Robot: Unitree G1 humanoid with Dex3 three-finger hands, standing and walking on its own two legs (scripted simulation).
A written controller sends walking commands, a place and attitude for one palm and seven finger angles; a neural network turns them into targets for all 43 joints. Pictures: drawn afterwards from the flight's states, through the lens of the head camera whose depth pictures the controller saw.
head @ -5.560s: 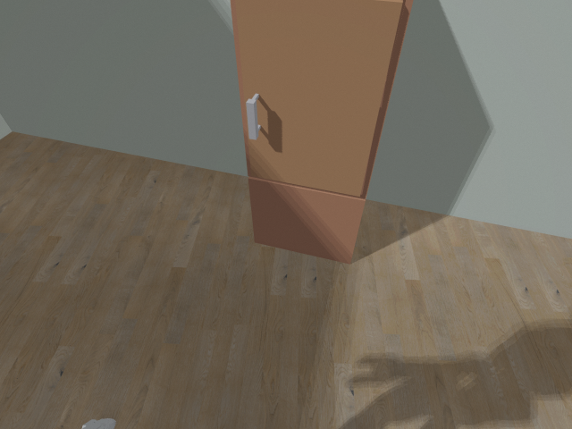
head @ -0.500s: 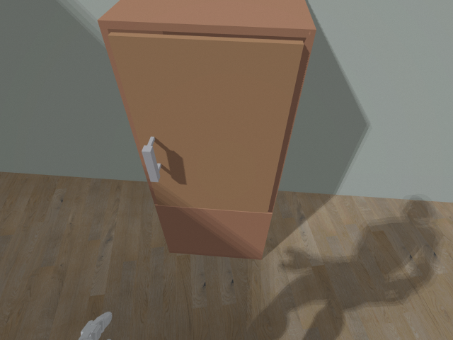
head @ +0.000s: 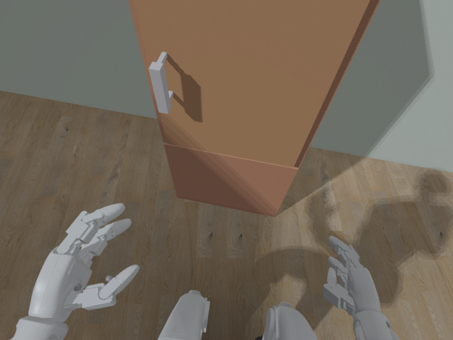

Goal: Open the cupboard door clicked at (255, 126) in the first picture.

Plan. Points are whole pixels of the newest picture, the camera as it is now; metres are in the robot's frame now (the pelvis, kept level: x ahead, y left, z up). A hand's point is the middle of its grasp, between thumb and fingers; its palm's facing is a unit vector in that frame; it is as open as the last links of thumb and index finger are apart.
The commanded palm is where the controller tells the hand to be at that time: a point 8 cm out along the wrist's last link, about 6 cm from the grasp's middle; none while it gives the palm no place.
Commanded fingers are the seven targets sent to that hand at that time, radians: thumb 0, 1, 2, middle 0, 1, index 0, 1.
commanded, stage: raise the hand with hooked fingers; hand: left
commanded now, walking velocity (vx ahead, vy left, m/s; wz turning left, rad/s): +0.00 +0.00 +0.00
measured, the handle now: (164, 83) +0.60 +0.23 +0.04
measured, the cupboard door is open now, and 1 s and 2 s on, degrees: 0 0 0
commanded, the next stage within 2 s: move the hooked fingers beside the handle in 1.48 s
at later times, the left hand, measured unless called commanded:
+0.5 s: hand (95, 243) +0.24 +0.24 +0.05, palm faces -0.08 -1.00 -0.06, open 12.7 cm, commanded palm +0.22 +0.30 +0.05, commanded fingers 0.00 -0.43 0.33 -0.29 -1.15 -0.29 -1.15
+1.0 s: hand (76, 209) +0.28 +0.29 +0.05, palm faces -0.07 -0.99 -0.07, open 14.0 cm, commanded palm +0.27 +0.33 +0.06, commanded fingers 0.00 -0.50 0.30 -0.30 -1.20 -0.30 -1.20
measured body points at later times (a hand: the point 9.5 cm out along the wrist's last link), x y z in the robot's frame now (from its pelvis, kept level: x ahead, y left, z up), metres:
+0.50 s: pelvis +0.00 +0.01 +0.01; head +0.09 +0.04 +0.45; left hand +0.23 +0.29 +0.05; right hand +0.17 -0.25 -0.06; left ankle +0.02 +0.11 -0.62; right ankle +0.03 -0.11 -0.62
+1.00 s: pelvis +0.00 +0.02 +0.01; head +0.10 +0.04 +0.45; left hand +0.28 +0.34 +0.06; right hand +0.16 -0.23 -0.07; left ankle +0.02 +0.11 -0.62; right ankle +0.03 -0.11 -0.62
